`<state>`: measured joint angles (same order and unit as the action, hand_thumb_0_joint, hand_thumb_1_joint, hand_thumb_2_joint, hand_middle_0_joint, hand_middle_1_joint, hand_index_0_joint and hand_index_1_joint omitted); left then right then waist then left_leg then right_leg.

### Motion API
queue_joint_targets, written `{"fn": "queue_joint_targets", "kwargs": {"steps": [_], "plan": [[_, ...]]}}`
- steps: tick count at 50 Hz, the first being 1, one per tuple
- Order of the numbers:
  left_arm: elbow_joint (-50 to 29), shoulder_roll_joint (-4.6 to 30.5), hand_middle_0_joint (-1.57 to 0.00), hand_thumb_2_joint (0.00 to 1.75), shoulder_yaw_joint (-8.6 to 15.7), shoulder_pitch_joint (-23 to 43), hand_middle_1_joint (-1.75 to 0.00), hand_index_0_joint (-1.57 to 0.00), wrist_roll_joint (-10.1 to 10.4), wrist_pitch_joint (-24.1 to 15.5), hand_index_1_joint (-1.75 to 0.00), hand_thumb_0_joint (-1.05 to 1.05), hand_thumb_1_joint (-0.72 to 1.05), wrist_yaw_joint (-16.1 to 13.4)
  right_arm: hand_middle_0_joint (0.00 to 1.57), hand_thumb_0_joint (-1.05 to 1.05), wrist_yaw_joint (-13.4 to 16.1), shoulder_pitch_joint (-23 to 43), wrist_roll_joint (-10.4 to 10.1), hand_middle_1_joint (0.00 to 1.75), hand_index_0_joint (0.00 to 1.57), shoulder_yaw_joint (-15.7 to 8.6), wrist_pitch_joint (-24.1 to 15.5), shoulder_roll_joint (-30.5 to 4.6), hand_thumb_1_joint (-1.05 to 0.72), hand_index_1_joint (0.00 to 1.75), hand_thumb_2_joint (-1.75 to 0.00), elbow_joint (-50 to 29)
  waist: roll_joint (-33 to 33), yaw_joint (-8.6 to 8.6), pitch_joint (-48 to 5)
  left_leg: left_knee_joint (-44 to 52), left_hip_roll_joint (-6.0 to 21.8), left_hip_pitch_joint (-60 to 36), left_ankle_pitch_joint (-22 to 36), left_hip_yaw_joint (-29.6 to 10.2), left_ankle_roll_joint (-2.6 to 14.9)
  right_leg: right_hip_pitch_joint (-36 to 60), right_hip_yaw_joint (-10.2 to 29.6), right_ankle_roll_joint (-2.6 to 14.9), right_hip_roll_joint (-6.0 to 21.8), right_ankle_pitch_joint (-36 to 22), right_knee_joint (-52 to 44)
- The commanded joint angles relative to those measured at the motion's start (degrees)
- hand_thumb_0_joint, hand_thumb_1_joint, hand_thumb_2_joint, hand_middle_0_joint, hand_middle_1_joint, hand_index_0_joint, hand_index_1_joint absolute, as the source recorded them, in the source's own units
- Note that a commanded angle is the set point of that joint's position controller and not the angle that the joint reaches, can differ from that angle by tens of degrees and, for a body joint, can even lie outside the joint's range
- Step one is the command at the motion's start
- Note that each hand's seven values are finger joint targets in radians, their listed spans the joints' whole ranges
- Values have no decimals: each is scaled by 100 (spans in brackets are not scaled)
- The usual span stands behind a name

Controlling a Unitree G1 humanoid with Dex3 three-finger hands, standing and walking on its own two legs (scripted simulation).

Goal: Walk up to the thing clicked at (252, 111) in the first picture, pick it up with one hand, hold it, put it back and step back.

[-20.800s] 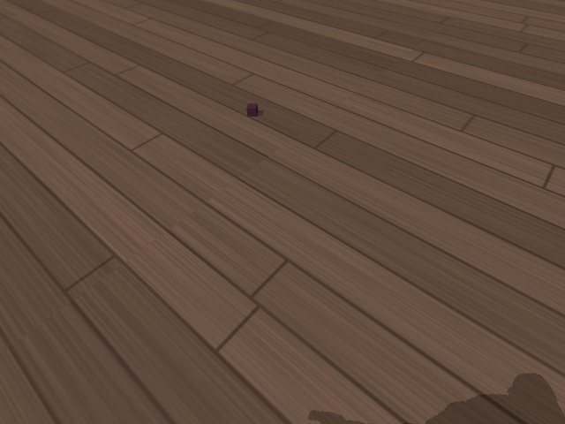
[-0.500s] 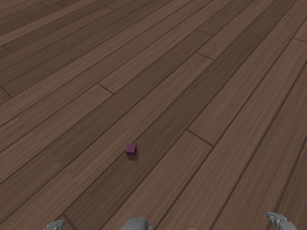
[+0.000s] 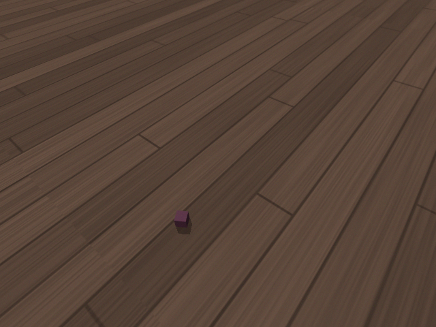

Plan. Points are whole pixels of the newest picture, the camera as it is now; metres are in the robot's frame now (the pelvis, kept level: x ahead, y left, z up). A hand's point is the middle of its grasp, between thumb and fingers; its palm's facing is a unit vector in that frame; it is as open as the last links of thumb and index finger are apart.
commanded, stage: walk up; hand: left
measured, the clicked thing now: (182, 219) +0.75 +0.27 -0.73
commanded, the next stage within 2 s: stand in 0.62 s
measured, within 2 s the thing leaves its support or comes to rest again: neither
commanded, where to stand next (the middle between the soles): +0.37 +0.02 m, yaw +1 degrees
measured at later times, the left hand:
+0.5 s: hand out of the picture +0.11 +0.26 -0.14, palm faces +0.01 -0.94 -0.34, open 7.4 cm
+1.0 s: hand out of the picture +0.08 +0.26 -0.14, palm faces -0.02 -0.94 -0.34, open 7.4 cm
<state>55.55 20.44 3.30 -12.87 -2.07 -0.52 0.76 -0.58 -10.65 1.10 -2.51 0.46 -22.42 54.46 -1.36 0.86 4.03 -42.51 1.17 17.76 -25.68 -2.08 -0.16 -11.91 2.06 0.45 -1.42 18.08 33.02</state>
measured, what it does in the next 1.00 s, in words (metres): stands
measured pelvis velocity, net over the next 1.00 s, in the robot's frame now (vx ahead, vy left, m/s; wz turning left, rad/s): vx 0.00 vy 0.01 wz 0.00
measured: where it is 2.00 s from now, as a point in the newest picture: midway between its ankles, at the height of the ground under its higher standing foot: outside the picture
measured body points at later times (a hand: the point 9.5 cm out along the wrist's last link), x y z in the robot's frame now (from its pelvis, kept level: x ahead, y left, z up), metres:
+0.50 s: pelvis +0.01 +0.00 +0.01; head +0.02 +0.01 +0.46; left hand +0.11 +0.31 -0.11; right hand +0.11 -0.29 -0.11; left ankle +0.02 +0.13 -0.73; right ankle +0.00 -0.12 -0.73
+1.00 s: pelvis +0.00 +0.01 +0.02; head +0.01 +0.01 +0.47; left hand +0.09 +0.31 -0.11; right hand +0.09 -0.29 -0.11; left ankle +0.02 +0.13 -0.73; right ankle +0.00 -0.12 -0.73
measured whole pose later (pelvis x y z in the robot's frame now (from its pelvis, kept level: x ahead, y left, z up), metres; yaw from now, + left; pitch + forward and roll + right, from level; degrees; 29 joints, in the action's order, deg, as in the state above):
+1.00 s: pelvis +0.00 +0.01 +0.02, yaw +0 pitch -3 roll +0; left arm 65.4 20.3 0.3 -5.2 -0.7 -0.7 0.3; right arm -1.0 -4.2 0.5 -0.5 -0.6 -19.6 64.8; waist 0.3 -0.2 3.5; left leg -19.3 0.6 7.3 -9.2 -0.1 -0.5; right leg -5.2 2.6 -1.1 0.1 10.6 18.5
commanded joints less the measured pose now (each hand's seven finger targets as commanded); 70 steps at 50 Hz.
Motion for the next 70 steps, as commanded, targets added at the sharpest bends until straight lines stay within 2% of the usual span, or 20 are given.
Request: {"fn": "queue_joint_targets", "kwargs": {"steps": [1,2,3,4,5,7,9,18,23,30,32,39,44,46,48,50,57,62,66,70], "plan": [[-560,1448,-20,90,278,876,-30,-20,70,-183,-30,0,90,-70,20,0,41,-76,41,30,20,-259,-238,-838,-90,30,-90,-170,917,-246,-169,1558,-108,-867,715,156,84,-756,1083,530,1051,-35,-1085],[-541,1302,-20,90,219,821,-30,-20,81,-158,-30,0,90,-57,20,0,70,-77,82,30,20,-282,-264,-879,-90,30,-90,-141,825,-264,-230,1923,45,-1208,1008,-88,126,-895,935,401,961,-394,-850],[-496,1083,-20,90,133,730,-30,-20,139,-141,-30,0,90,-41,20,0,84,86,110,30,20,-314,-297,-1055,-90,30,-90,-184,275,-178,-260,2247,611,-1173,807,-950,290,-1006,723,185,645,-329,-621],[-345,1052,-20,90,129,638,-30,-20,201,-125,-30,0,90,-40,20,0,68,494,65,30,20,-288,-295,-1176,-90,30,-90,-223,1,25,-205,2463,879,-496,-291,-1338,522,-637,480,117,368,551,-692],[-265,1178,-20,90,167,635,-30,-20,180,-142,-30,0,90,-48,20,0,37,574,53,30,20,-280,-280,-1236,-90,30,-90,-215,6,60,-157,2546,922,-16,-795,-1287,577,-123,430,149,339,744,-709],[-148,1219,-20,90,177,684,-30,-20,148,-176,-30,0,90,-35,20,0,23,654,83,30,20,-202,-265,-1077,-90,30,-90,-117,14,56,27,2461,558,153,-662,-887,333,-10,623,219,401,545,-1037],[-55,1300,-20,90,178,656,-30,-20,154,-201,-30,0,90,-41,20,0,29,592,66,30,20,-185,-282,-1055,-90,30,-90,0,-204,22,55,2388,460,27,-313,-726,218,-30,729,286,519,349,-1164],[239,1256,-20,90,108,858,-30,-20,205,-248,-30,0,90,-120,20,0,82,645,-21,30,20,-125,-318,-920,-90,30,-90,268,54,-43,-687,2003,500,-851,2461,-295,201,623,553,166,700,-1944,-1128],[280,1234,-20,90,99,1035,-30,-20,195,-225,-30,0,90,-153,20,0,93,697,-16,30,20,-152,-255,-864,-90,30,-90,347,218,-101,-761,1975,509,-1009,2621,-164,202,678,513,147,736,-2115,-1166],[335,1188,-20,90,64,1146,-30,-20,177,-208,-30,0,90,-151,20,0,76,895,5,30,20,-155,-216,-827,-90,30,-90,423,102,-95,-536,2239,513,-980,2056,-192,166,524,558,127,716,-1644,-1339],[412,1103,-20,90,-14,1114,-30,-20,181,-173,-30,0,90,-138,20,0,89,950,-50,30,20,-122,-263,-962,-90,30,-90,441,-88,-98,-745,2356,649,-1282,3159,-355,160,674,483,34,746,-2227,-1324],[540,1159,-20,90,-63,1131,-30,-20,172,-157,-30,0,90,-134,20,0,94,1068,-64,30,20,-74,-245,-959,-90,30,-90,557,-3,-95,-741,2487,618,-1447,2773,-317,128,707,463,7,783,-1918,-1600],[605,1163,-20,90,-96,1158,-30,-20,164,-149,-30,0,90,-122,20,0,65,1032,-64,30,20,-46,-219,-958,-90,30,-90,637,84,-124,-400,2745,566,-1165,1755,-374,95,436,492,4,750,-1028,-1808],[605,1182,-20,90,-94,1125,-30,-20,152,-163,-30,0,90,-119,20,0,64,1029,-58,30,20,-58,-227,-989,-90,30,-90,648,32,-113,-564,2675,591,-1217,1955,-374,121,596,510,26,799,-1238,-1788],[630,1185,-20,90,-104,1079,-30,-20,151,-158,-30,0,90,-116,20,0,54,1055,-56,30,20,-49,-225,-961,-90,30,-90,668,66,-97,-520,2717,568,-1252,1822,-389,97,445,496,28,782,-1076,-1824],[616,1219,-20,90,-98,1102,-30,-20,149,-174,-30,0,90,-118,20,0,54,946,-55,30,20,-36,-235,-950,-90,30,-90,683,122,-137,-607,2676,590,-1221,2179,-370,121,634,489,22,814,-1471,-1750],[652,1196,-20,90,-122,963,-30,-20,163,-144,-30,0,90,-113,20,0,53,923,-57,30,20,-31,-214,-986,-90,30,-90,742,112,-105,-432,2728,564,-1201,1670,-425,101,363,500,43,778,-913,-1817],[626,1223,-20,90,-124,931,-30,-20,162,-161,-30,0,90,-117,20,0,56,824,-54,30,20,-9,-218,-976,-90,30,-90,759,141,-115,-523,2672,566,-1188,2028,-401,112,472,486,34,801,-1255,-1756],[619,1232,-20,90,-130,912,-30,-20,167,-146,-30,0,90,-116,20,0,59,773,-60,30,20,-1,-207,-1015,-90,30,-90,768,84,-126,-433,2708,563,-1079,1776,-421,115,447,489,41,797,-1051,-1799],[619,1246,-20,90,-122,879,-30,-20,164,-138,-30,0,90,-110,20,0,63,710,-60,30,20,37,-222,-984,-90,30,-90,769,81,-116,-500,2709,588,-1083,2075,-424,123,579,465,50,810,-1306,-1708]]}}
